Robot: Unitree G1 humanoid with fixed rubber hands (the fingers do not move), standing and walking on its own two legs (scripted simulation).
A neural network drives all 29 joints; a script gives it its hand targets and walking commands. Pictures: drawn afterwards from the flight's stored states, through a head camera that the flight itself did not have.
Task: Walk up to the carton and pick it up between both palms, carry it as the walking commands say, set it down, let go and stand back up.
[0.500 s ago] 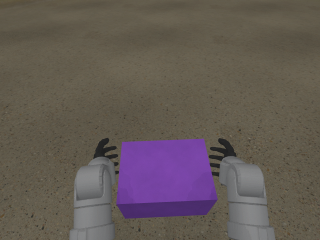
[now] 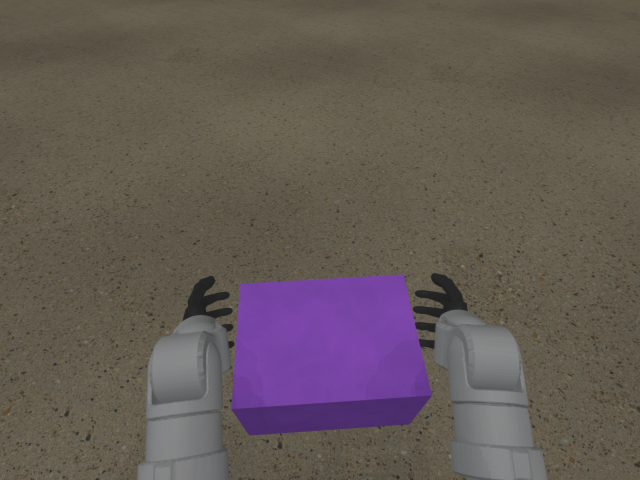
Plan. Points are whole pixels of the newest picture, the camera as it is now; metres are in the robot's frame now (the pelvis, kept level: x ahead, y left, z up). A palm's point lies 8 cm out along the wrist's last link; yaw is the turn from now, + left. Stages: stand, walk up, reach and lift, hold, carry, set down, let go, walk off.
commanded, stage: carry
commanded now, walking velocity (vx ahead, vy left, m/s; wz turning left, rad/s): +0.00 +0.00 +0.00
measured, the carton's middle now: (326, 355) +0.31 +0.00 -0.02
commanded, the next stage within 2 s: hold in 1.26 s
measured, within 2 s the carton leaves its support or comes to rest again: neither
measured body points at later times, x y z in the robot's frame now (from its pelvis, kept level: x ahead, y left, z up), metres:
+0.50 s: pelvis +0.03 +0.01 +0.00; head +0.00 +0.02 +0.45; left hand +0.32 +0.18 +0.07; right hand +0.32 -0.14 +0.07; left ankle +0.06 +0.12 -0.73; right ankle +0.09 -0.12 -0.73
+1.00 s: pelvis +0.04 +0.01 +0.00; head +0.02 +0.01 +0.45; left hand +0.34 +0.18 +0.07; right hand +0.34 -0.14 +0.06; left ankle +0.06 +0.12 -0.73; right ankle +0.09 -0.12 -0.73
